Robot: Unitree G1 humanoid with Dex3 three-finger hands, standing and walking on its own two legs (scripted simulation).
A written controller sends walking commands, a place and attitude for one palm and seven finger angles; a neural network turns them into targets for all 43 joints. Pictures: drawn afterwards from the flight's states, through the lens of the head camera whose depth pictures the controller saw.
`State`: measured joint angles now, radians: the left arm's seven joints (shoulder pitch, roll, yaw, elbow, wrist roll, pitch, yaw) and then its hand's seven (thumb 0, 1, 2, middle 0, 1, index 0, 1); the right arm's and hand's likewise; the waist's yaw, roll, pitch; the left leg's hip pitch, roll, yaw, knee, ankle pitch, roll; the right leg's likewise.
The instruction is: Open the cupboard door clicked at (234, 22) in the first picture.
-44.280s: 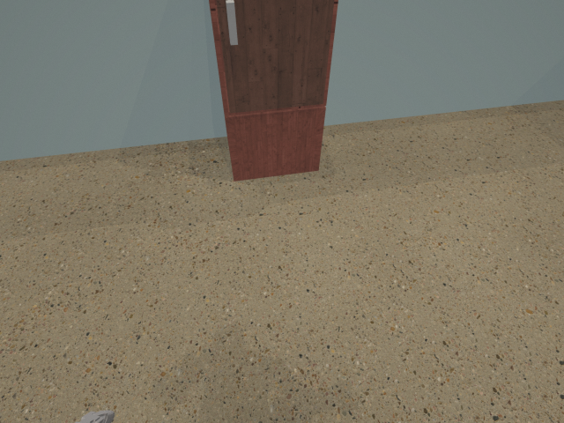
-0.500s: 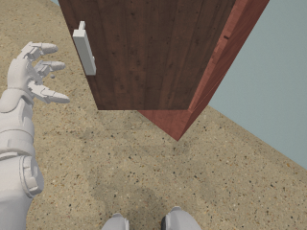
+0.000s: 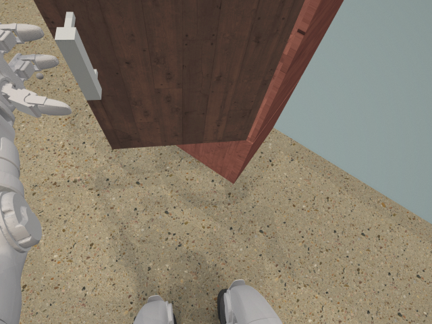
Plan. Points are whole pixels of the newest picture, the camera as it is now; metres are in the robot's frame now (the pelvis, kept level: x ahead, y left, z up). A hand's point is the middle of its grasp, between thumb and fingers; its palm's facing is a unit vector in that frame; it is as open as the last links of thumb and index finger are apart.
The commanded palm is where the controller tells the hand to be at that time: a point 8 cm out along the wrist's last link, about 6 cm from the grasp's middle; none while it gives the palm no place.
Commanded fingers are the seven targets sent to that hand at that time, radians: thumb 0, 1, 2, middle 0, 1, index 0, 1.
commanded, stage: move the hooked fingers beside the handle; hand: left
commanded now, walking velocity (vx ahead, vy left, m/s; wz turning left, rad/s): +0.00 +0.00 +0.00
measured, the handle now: (82, 58) +0.57 +0.18 +0.09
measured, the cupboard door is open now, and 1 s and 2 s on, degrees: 42 42 42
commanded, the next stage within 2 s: slide the fingers in behind the handle in 0.66 s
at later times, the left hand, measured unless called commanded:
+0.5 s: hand (33, 87) +0.50 +0.25 +0.09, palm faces +0.02 -1.00 +0.01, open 14.0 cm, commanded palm +0.49 +0.29 +0.09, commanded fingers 0.00 -0.50 0.30 -0.30 -1.20 -0.30 -1.20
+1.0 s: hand (50, 80) +0.51 +0.22 +0.09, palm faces +0.01 -1.00 +0.01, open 14.0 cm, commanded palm +0.49 +0.26 +0.09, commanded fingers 0.00 -0.50 0.30 -0.30 -1.20 -0.30 -1.20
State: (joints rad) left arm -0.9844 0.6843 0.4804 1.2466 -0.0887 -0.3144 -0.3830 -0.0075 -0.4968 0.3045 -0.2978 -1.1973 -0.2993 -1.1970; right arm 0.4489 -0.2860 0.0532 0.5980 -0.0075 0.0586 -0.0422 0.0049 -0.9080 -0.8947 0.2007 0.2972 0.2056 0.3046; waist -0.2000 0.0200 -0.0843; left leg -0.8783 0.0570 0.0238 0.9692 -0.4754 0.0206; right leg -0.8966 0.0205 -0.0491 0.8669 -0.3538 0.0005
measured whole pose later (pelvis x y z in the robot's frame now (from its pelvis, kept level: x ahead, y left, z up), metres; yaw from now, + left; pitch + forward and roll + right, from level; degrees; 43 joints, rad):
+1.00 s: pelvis +0.00 +0.00 +0.00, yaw +0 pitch +21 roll -3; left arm -0.94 0.59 0.44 1.18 -0.11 -0.34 -0.33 -0.01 -0.50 0.30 -0.30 -1.20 -0.30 -1.20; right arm 0.45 -0.27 0.05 0.61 -0.01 0.08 -0.02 0.00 -0.91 -0.89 0.20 0.30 0.21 0.30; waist -0.18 0.02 -0.10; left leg -0.87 0.05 0.02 0.98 -0.49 0.02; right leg -0.89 0.02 -0.05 0.88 -0.36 0.00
